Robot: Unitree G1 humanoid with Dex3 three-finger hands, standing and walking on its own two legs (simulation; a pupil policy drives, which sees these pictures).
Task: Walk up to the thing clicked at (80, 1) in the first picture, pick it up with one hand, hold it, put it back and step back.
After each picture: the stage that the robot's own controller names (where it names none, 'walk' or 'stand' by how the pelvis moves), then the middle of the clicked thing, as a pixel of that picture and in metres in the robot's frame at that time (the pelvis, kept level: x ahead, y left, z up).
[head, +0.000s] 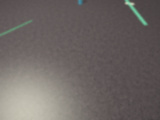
stand; (80, 0) +2.34 +0.05 -0.72
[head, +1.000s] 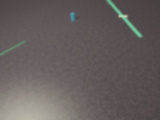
walk; (73, 17) +2.19 +0.29 -0.70
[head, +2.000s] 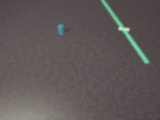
walk; (61, 29) +1.55 +0.36 -0.72
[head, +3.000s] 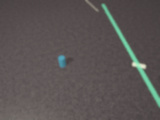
walk; (62, 61) +1.02 +0.28 -0.71
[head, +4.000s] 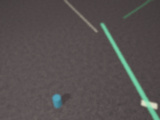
walk; (57, 101) +0.61 +0.23 -0.69
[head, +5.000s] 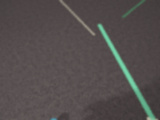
walk; out of the picture +0.37 +0.20 -0.70
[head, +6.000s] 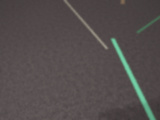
stand; out of the picture +0.35 +0.20 -0.72
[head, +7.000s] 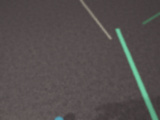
stand; out of the picture +0.38 +0.17 -0.71
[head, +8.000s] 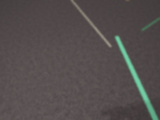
stand; out of the picture +0.35 +0.19 -0.73
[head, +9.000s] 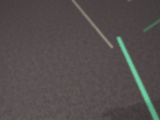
stand; out of the picture +0.33 +0.18 -0.73
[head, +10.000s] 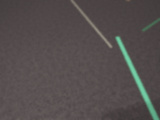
stand; out of the picture +0.34 +0.19 -0.73
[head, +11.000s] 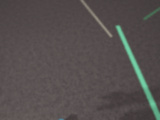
go down; out of the picture +0.35 +0.18 -0.72
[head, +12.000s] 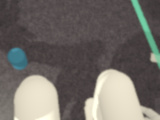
go down; (18, 59) +0.43 +0.23 -0.29
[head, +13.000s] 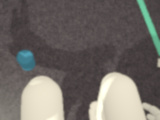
close in; (26, 60) +0.43 +0.22 -0.30
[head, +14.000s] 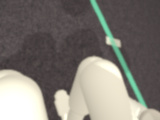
close in; out of the picture +0.41 +0.26 -0.22
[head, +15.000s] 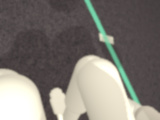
close; out of the picture +0.41 +0.27 -0.22
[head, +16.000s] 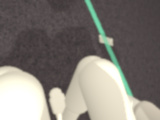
lift; out of the picture +0.38 +0.25 -0.23
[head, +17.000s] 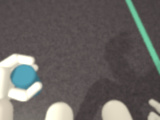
lift; (28, 81) +0.32 +0.19 +0.00
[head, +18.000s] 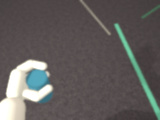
hold; (40, 86) +0.32 +0.17 +0.02
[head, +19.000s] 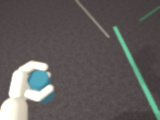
hold; (41, 87) +0.32 +0.17 +0.01
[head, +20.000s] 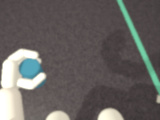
crouch; (33, 73) +0.37 +0.18 -0.05
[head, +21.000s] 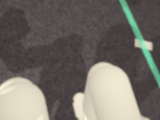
lower; out of the picture +0.44 +0.26 -0.16
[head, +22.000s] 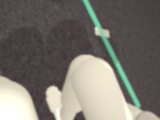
lower; out of the picture +0.42 +0.29 -0.23
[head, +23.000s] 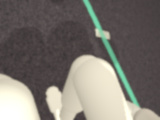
lower; out of the picture +0.42 +0.29 -0.23
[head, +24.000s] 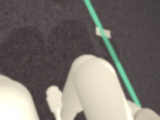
lower; out of the picture +0.43 +0.29 -0.23
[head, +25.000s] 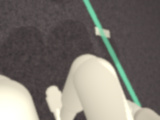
lower; out of the picture +0.43 +0.29 -0.23
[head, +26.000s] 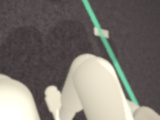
open; out of the picture +0.42 +0.27 -0.23
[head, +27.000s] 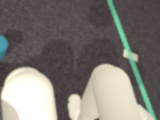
stand; out of the picture +0.43 +0.24 -0.25
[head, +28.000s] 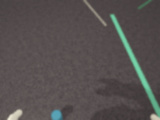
stand; (57, 117) +0.38 +0.16 -0.62
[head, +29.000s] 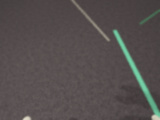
stand; out of the picture +0.38 +0.18 -0.66
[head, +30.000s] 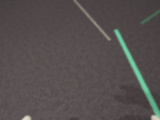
stand; out of the picture +0.37 +0.17 -0.66
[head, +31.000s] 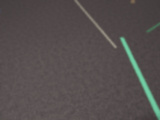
stand; out of the picture +0.39 +0.16 -0.72
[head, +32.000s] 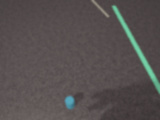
walk; (70, 102) +0.45 +0.12 -0.70
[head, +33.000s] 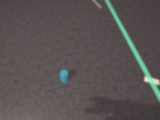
walk; (64, 76) +0.69 +0.15 -0.69
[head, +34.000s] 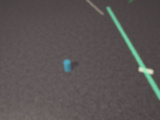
stand; (67, 65) +0.98 +0.23 -0.70
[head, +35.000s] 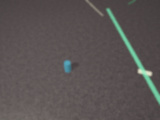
stand; (67, 66) +0.99 +0.18 -0.72
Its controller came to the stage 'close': yes
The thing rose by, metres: 0.72
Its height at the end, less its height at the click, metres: +0.00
